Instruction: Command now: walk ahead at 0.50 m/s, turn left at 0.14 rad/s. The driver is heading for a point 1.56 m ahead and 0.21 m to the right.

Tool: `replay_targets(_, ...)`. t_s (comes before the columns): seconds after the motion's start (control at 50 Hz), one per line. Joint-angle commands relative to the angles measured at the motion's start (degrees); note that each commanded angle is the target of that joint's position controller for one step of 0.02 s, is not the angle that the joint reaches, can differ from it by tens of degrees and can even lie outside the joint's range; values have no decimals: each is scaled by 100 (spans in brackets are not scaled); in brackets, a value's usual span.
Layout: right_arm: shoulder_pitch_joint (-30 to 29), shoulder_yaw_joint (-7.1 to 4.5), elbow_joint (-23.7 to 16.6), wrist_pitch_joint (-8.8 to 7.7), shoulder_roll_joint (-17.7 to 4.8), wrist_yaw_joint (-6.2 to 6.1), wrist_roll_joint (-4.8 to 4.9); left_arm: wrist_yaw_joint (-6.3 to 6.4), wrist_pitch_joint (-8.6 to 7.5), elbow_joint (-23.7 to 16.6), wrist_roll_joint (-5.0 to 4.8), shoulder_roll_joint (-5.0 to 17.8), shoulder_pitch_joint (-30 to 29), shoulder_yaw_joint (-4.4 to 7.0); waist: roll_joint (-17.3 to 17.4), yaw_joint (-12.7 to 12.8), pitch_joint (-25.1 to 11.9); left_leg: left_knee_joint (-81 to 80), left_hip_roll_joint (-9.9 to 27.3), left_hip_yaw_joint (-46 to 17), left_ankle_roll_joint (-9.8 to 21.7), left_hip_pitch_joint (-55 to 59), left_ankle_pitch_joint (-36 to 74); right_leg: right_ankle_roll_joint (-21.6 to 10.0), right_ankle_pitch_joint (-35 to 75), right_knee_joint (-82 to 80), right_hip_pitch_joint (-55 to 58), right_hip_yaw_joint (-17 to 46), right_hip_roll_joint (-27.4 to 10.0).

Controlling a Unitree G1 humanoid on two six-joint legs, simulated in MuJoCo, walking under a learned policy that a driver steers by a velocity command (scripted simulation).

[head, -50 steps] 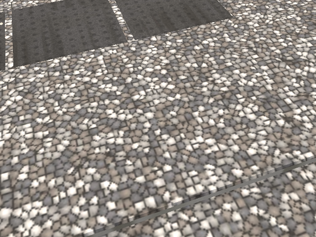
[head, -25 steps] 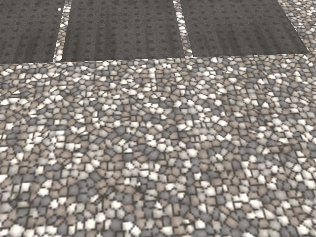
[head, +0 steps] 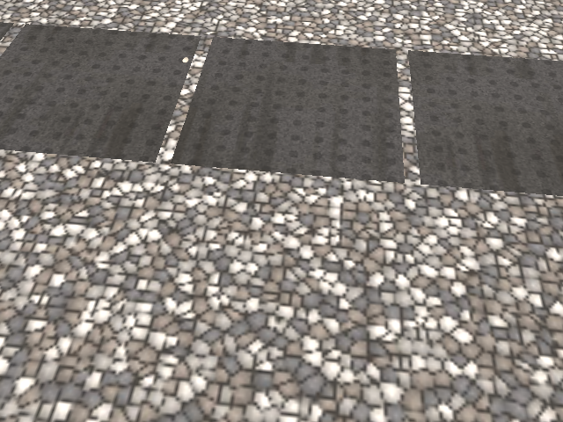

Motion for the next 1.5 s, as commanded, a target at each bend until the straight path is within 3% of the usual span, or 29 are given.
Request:
replay_targets(0.02,1826,-155,254,94,-312,-43,10,-28,-47,-493,-43,949,-1378,240,-935,-1082,-11,-974,-84,556,90,2874,501,-750,1918,-67,-2077,273,-1202)
replay_targets(0.04,3035,-284,806,3,-517,-85,-60,-37,24,-392,13,679,-1180,170,305,-1511,-555,-1153,-718,863,212,3972,-84,-760,2394,2129,-2258,-138,-619)
replay_targets(0.06,3547,-388,975,-81,-1006,-144,-129,-132,64,-796,-155,280,-1426,25,2247,-1728,-564,-2881,610,-1893,803,4126,-2070,-453,486,4751,-3583,-420,395)
replay_targets(0.08,2290,-186,641,-194,-748,-133,-150,-213,21,-1047,-223,-8,-1107,-77,1956,-664,-276,-4531,1489,-4780,1117,3116,-2874,-569,114,5852,-4096,1058,552)
replay_targets(0.1,1170,-170,224,-304,-764,-148,-160,-261,-54,-1043,-242,348,-1156,-15,666,-165,382,-4604,1908,-4703,1286,2200,-2451,-601,802,6093,-4136,1177,127)
replay_targets(0.12,832,-157,160,-422,-675,-151,-110,-268,-87,-935,-192,644,-1169,58,-340,50,456,-4245,1735,-3980,1185,1817,-1191,-532,1473,5870,-3780,1060,-201)
replay_targets(0.14,745,-150,199,-534,-693,-168,-52,-259,-103,-855,-108,609,-984,61,-477,209,307,-4108,1395,-3216,1031,1868,-244,-462,1715,5578,-3558,929,-376)
replay_targets(0.2,1011,-20,463,-704,-296,-199,-2,-323,38,-749,-120,400,-673,-9,81,253,87,-4307,851,-1961,895,2201,1054,-273,2159,5090,-3274,632,-424)
replay_targets(0.4,1844,7,1014,-771,-318,-221,19,-342,45,-1356,-128,254,-2171,-138,419,-180,349,-4331,835,-619,919,3359,3865,-200,3011,2494,-3599,-57,-265)
replay_targets(0.46,1619,-20,1118,-759,-462,-235,50,-263,28,-1305,-113,376,-1775,-78,446,106,319,-3935,959,-421,762,3356,5320,-510,2914,1991,-2716,-180,-11)
replay_targets(0.5,1381,-74,1151,-706,-644,-260,39,-166,-20,-910,-103,576,-538,54,393,681,-275,-2549,896,-260,591,3468,6622,-727,2698,1717,-1550,-225,321)
replay_targets(0.52,1263,-80,1118,-665,-654,-269,40,-112,-59,-541,-56,698,484,140,203,1082,-772,-1330,673,-121,479,3003,6107,-829,2816,1455,-381,-156,290)
replay_targets(0.54,1396,-3,977,-636,-343,-266,36,-43,-95,-361,74,1175,1428,263,-517,1285,-1434,593,258,56,405,1877,3787,-1042,1909,1356,902,1299,-1022)
replay_targets(0.56,2145,95,926,-637,294,-207,183,-73,-96,-353,95,1589,1270,325,-1839,663,-1796,2319,-849,-345,234,39,-321,-1673,1551,299,1748,4292,-2246)
replay_targets(0.58,1859,16,953,-641,-144,-227,96,-112,-75,-449,-122,1338,635,314,-1195,529,-1342,2731,-502,-950,352,-338,80,-1662,982,-141,1117,4455,-2089)
replay_targets(0.6,1351,-28,859,-671,-326,-205,86,-126,-104,-568,-167,820,79,189,-596,388,-580,2549,-180,-810,382,-444,682,-1549,1128,-142,334,3442,-1907)
replay_targets(0.66,1040,36,823,-601,-88,-121,-10,-115,-278,-363,-142,263,49,2,-385,119,-228,1804,235,-714,325,131,1145,-1191,2845,-387,-753,1920,-1265)
replay_targets(0.78,28,106,501,-402,53,0,-73,-95,-426,-11,-219,429,841,6,-352,214,143,763,448,-271,23,-738,1862,-1167,3851,-798,-571,1097,-1013)
replay_targets(0.96,-1505,242,7,-466,129,-1,-3,-21,-359,358,-167,416,1629,-52,-494,622,355,-1577,116,194,102,-637,2705,-977,5292,-532,473,612,-1009)
replay_targets(1.02,-1321,194,7,-529,25,-44,-3,40,-319,402,-125,516,1457,-30,-539,404,248,-1906,-112,241,365,-178,2075,-950,6599,31,885,546,-1166)
replay_targets(1.06,-294,87,335,-584,-148,-135,-21,46,-282,410,-108,620,1289,-7,-572,-39,-305,-2224,-456,352,615,1037,1743,-828,7720,1263,897,447,-1098)
replay_targets(1.08,665,0,642,-638,-308,-194,-95,42,-266,370,-150,607,1181,-20,-467,-444,-803,-2461,-296,166,812,2366,2047,-724,7111,2359,269,299,-922)
replay_targets(1.1,1566,-131,809,-671,-790,-274,-269,17,-286,138,-295,309,1220,-110,169,-640,-1509,-2432,1080,-1392,1222,4004,2271,-519,5010,4197,-1237,23,-485)
replay_targets(1.12,1546,-207,834,-625,-1052,-241,-219,17,-251,186,-415,-10,1923,-136,1075,-252,-2003,-2883,2483,-3774,2067,4832,3679,-339,223,6079,-2827,109,615)
replay_targets(1.14,1126,-166,781,-597,-767,-199,57,85,-193,221,-272,432,1486,2,117,-160,-1503,-2971,2177,-3262,1914,4176,4206,-394,572,6310,-3031,878,311)
replay_targets(1.16,563,-54,705,-633,-396,-196,94,84,-217,129,-260,303,1157,-17,76,56,-740,-3096,1991,-2292,1715,3336,4901,-376,936,6084,-3057,906,120)
replay_targets(1.22,206,111,770,-726,144,-236,79,19,-24,197,-107,160,1130,13,142,449,-245,-3529,1362,-835,1061,2068,5556,-226,1341,5314,-2408,783,-161)
replay_targets(1.32,360,55,766,-757,-225,-322,55,-49,243,-41,-104,73,764,72,295,591,-361,-3554,1219,54,988,1891,5998,-56,2005,4833,-2607,523,-97)
replay_targets(1.5,702,-37,782,-447,-419,-421,23,-130,338,-652,-57,88,-338,1,477,187,-317,-2990,1430,568,963,2461,5115,-209,2113,2833,-2446,10,-100)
